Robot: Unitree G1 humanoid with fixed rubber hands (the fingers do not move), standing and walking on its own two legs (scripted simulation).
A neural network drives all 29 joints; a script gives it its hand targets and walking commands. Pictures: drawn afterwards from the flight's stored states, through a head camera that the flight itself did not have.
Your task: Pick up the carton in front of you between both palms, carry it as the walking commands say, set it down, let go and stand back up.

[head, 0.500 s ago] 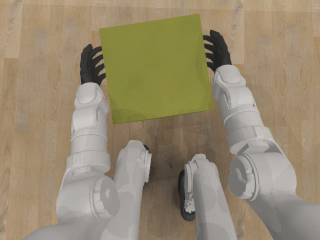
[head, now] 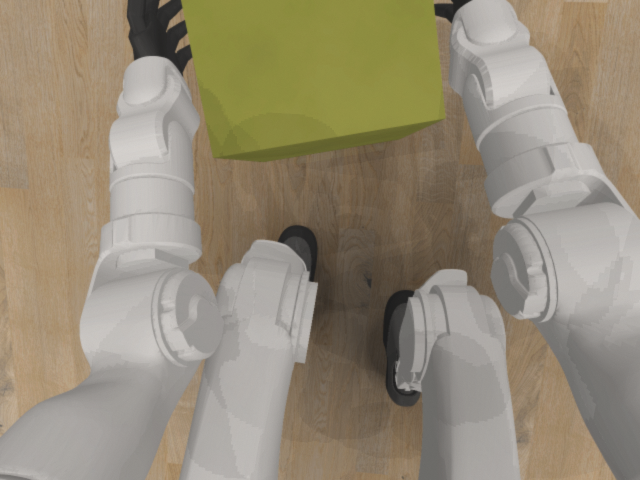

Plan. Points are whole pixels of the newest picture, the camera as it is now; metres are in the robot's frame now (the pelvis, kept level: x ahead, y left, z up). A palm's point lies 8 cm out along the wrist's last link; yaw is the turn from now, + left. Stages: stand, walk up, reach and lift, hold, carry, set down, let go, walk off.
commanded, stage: set down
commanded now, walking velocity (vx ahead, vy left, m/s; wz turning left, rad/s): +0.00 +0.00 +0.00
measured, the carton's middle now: (315, 59) +0.52 +0.12 -0.23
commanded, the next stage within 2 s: none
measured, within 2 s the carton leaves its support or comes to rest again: rests again in 1.20 s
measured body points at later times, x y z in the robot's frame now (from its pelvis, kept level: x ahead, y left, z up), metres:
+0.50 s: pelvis +0.00 -0.01 -0.02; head +0.36 -0.01 +0.24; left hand +0.49 +0.26 -0.18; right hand +0.57 -0.04 -0.20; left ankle +0.15 +0.13 -0.38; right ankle +0.07 -0.10 -0.38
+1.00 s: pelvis +0.00 -0.01 -0.03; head +0.37 -0.01 +0.22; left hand +0.49 +0.27 -0.20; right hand +0.57 -0.03 -0.22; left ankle +0.15 +0.13 -0.38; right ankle +0.07 -0.10 -0.38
